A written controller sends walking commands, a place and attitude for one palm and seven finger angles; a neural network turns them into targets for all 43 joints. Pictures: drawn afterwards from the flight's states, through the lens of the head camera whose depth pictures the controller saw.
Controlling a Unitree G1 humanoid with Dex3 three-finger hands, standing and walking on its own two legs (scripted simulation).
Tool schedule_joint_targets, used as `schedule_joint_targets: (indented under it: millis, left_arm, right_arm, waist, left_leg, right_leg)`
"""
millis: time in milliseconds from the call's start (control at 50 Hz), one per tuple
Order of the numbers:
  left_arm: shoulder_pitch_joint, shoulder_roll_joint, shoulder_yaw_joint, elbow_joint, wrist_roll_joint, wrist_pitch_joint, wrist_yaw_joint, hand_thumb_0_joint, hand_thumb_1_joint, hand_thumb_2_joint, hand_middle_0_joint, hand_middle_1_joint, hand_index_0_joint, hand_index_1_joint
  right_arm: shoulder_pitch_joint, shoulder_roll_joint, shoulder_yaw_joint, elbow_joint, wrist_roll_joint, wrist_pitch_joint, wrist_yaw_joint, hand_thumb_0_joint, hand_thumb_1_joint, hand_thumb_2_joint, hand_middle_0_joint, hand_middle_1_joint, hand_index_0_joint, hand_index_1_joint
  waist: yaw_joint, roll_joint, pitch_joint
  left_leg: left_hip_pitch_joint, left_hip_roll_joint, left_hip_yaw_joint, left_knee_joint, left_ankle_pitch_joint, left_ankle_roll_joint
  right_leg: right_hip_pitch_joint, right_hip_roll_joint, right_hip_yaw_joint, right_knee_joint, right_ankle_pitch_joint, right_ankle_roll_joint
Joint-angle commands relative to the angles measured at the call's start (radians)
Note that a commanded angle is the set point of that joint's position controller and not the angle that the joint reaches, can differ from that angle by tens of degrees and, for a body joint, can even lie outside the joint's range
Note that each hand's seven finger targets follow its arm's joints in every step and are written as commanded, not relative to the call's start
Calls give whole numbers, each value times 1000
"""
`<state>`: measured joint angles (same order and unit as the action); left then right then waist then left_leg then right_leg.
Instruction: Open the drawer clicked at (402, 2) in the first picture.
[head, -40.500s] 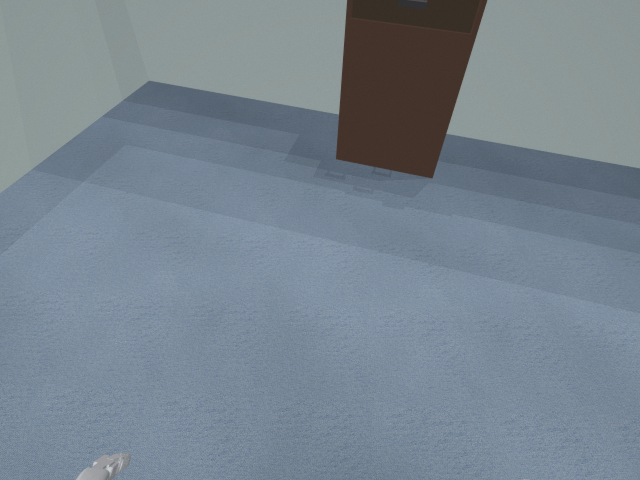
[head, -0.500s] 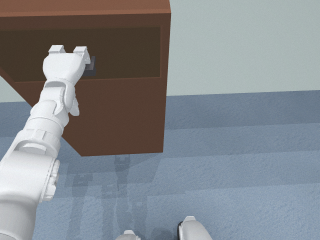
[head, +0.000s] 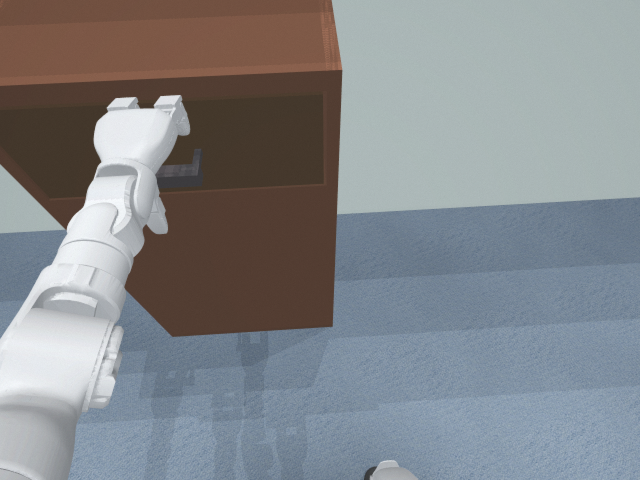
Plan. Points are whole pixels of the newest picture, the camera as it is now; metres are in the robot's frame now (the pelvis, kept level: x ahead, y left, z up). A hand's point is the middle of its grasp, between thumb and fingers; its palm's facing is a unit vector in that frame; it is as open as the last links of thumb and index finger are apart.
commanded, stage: lift the hand off the handle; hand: left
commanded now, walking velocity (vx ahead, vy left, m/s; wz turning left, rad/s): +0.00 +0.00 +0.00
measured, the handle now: (167, 166) +0.55 +0.21 +0.04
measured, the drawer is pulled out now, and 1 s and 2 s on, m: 0.00 0.00 0.00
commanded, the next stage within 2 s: draw the hand back to the body in 0.76 s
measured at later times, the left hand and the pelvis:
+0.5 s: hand (138, 133) +0.50 +0.19 +0.15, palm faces +0.00 +0.01 -1.00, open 13.9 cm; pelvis +0.02 -0.01 +0.02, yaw +1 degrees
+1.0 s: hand (143, 133) +0.48 +0.18 +0.16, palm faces -0.02 -0.02 -1.00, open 13.9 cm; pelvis +0.02 -0.01 +0.02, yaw +0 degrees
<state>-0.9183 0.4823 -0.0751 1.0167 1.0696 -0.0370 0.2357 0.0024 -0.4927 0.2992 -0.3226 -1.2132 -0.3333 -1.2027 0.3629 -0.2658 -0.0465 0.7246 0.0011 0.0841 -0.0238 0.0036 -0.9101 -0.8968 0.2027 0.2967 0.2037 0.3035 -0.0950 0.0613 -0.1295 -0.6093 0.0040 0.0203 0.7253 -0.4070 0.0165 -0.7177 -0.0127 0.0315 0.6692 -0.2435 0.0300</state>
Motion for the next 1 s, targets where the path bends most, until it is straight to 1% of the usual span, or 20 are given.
schedule_joint_targets:
  millis: [0, 40, 80, 120, 180, 200, 240, 360, 380, 440, 500, 560, 600, 740, 780, 800, 840, 880, 900, 980]
  left_arm:
    - [-475, 285, 85, -189, -10, 54, 13, 0, -500, 300, -300, -1200, -300, -1200]
    - [-462, 314, 112, -250, -7, 42, -1, 0, -500, 300, -300, -1200, -300, -1200]
    - [-453, 305, 109, -306, -12, 28, -19, 0, -500, 300, -300, -1200, -300, -1200]
    - [-430, 277, 91, -335, -17, 20, -31, 0, -500, 300, -300, -1200, -300, -1200]
    - [-430, 300, 101, -338, -20, 27, -47, 0, -500, 300, -300, -1200, -300, -1200]
    - [-424, 250, 59, -319, -22, 37, -55, 0, -500, 300, -300, -1200, -300, -1200]
    - [-438, 213, 26, -321, -28, 48, -71, 0, -500, 300, -300, -1200, -300, -1200]
    - [-500, 171, -28, -359, -51, 55, -139, 0, -500, 300, -300, -1200, -300, -1200]
    - [-517, 198, -6, -380, -55, 46, -150, 0, -500, 300, -300, -1200, -300, -1200]
    - [-539, 220, 3, -358, -62, 38, -169, 0, -500, 300, -300, -1200, -300, -1200]
    - [-542, 310, 76, -366, -55, 24, -169, 0, -500, 300, -300, -1200, -300, -1200]
    - [-558, 266, 42, -372, -52, 31, -167, 0, -500, 300, -300, -1200, -300, -1200]
    - [-537, 288, 59, -369, -56, 44, -174, 0, -500, 300, -300, -1200, -300, -1200]
    - [-483, 216, -14, -241, -60, 90, -245, 0, -500, 300, -300, -1200, -300, -1200]
    - [-517, 226, -11, -291, -67, 64, -267, 0, -500, 300, -300, -1200, -300, -1200]
    - [-515, 273, 21, -296, -60, 47, -270, 0, -500, 300, -300, -1200, -300, -1200]
    - [-540, 265, 20, -401, -65, -1, -273, 0, -500, 300, -300, -1200, -300, -1200]
    - [-446, 296, 68, -483, -79, -40, -267, 0, -500, 300, -300, -1200, -300, -1200]
    - [-408, 335, 108, -501, -84, -53, -257, 0, -500, 300, -300, -1200, -300, -1200]
    - [-277, 371, 180, -605, -100, -49, -194, 0, -500, 300, -300, -1200, -300, -1200]
  right_arm:
    - [57, -156, -42, -84, 6, -11, -16, 0, -900, -900, 200, 300, 200, 300]
    - [45, -152, -44, -98, 5, -7, -19, 0, -900, -900, 200, 300, 200, 300]
    - [34, -147, -46, -115, 4, -4, -22, 0, -900, -900, 200, 300, 200, 300]
    - [29, -141, -48, -118, 5, -4, -23, 0, -900, -900, 200, 300, 200, 300]
    - [6, -145, -44, -122, 12, 1, -26, 0, -900, -900, 200, 300, 200, 300]
    - [2, -137, -44, -122, 14, 1, -26, 0, -900, -900, 200, 300, 200, 300]
    - [-8, -138, -45, -118, 17, 2, -23, 0, -900, -900, 200, 300, 200, 300]
    - [-37, -136, -38, -123, 20, 10, -26, 0, -900, -900, 200, 300, 200, 300]
    - [-39, -139, -41, -124, 18, 13, -30, 0, -900, -900, 200, 300, 200, 300]
    - [-56, -132, -27, -126, 19, 17, -37, 0, -900, -900, 200, 300, 200, 300]
    - [-69, -133, -23, -132, 18, 18, -42, 0, -900, -900, 200, 300, 200, 300]
    - [-77, -124, -19, -136, 17, 19, -36, 0, -900, -900, 200, 300, 200, 300]
    - [-82, -126, -19, -140, 20, 21, -32, 0, -900, -900, 200, 300, 200, 300]
    - [-91, -143, -11, -134, 32, 33, -35, 0, -900, -900, 200, 300, 200, 300]
    - [-84, -146, -16, -140, 31, 31, -38, 0, -900, -900, 200, 300, 200, 300]
    - [-85, -144, -17, -138, 30, 31, -42, 0, -900, -900, 200, 300, 200, 300]
    - [-75, -132, -21, -153, 25, 26, -45, 0, -900, -900, 200, 300, 200, 300]
    - [-79, -127, -26, -174, 18, 22, -45, 0, -900, -900, 200, 300, 200, 300]
    - [-87, -122, -24, -180, 20, 22, -43, 0, -900, -900, 200, 300, 200, 300]
    - [-136, -119, -24, -199, 24, 19, -25, 0, -900, -900, 200, 300, 200, 300]
  waist:
    - [0, -41, -370]
    - [23, -20, -413]
    - [29, -8, -453]
    - [26, -6, -438]
    - [28, -29, -401]
    - [21, -30, -375]
    - [17, -28, -357]
    - [12, -16, -351]
    - [10, -34, -377]
    - [18, -45, -343]
    - [43, -37, -365]
    - [45, -23, -370]
    - [53, -35, -390]
    - [33, -133, -263]
    - [28, -131, -296]
    - [37, -100, -308]
    - [44, -71, -382]
    - [79, -44, -450]
    - [96, -40, -442]
    - [139, -27, -401]
  left_leg:
    - [150, -30, 6, -122, 397, 13]
    - [186, -33, 8, -126, 462, 12]
    - [231, -31, 9, -126, 531, 9]
    - [264, -26, 6, -126, 586, 8]
    - [257, -25, 8, -150, 560, 6]
    - [265, -25, 8, -155, 553, 6]
    - [287, -24, 7, -163, 552, 3]
    - [338, -30, 2, -183, 548, 4]
    - [351, -29, 3, -180, 567, 5]
    - [320, -38, 3, -198, 514, 7]
    - [309, -39, 8, -207, 529, 7]
    - [324, -34, 12, -212, 574, 1]
    - [327, -32, 14, -216, 585, 1]
    - [275, -31, 21, -258, 442, 9]
    - [293, -33, 23, -255, 442, 15]
    - [296, -35, 25, -253, 435, 16]
    - [335, -38, 19, -242, 493, 16]
    - [371, -38, 23, -233, 576, 16]
    - [357, -38, 21, -236, 575, 15]
    - [335, -34, 24, -254, 623, 5]
  right_leg:
    - [356, 49, -61, -62, 281, -53]
    - [407, 47, -59, -59, 336, -56]
    - [438, 47, -59, -62, 377, -55]
    - [435, 49, -62, -71, 400, -53]
    - [457, 46, -64, -86, 391, -54]
    - [439, 46, -67, -92, 379, -52]
    - [424, 46, -71, -104, 364, -53]
    - [439, 42, -71, -126, 364, -56]
    - [462, 41, -66, -129, 382, -55]
    - [480, 35, -65, -134, 373, -54]
    - [527, 30, -59, -129, 401, -56]
    - [532, 30, -61, -130, 424, -55]
    - [557, 30, -59, -132, 436, -54]
    - [516, 25, -63, -174, 349, -48]
    - [536, 22, -53, -182, 357, -48]
    - [541, 21, -48, -177, 358, -50]
    - [567, 23, -46, -163, 401, -53]
    - [621, 24, -43, -158, 454, -56]
    - [633, 23, -44, -153, 456, -55]
    - [667, 26, -48, -153, 476, -61]
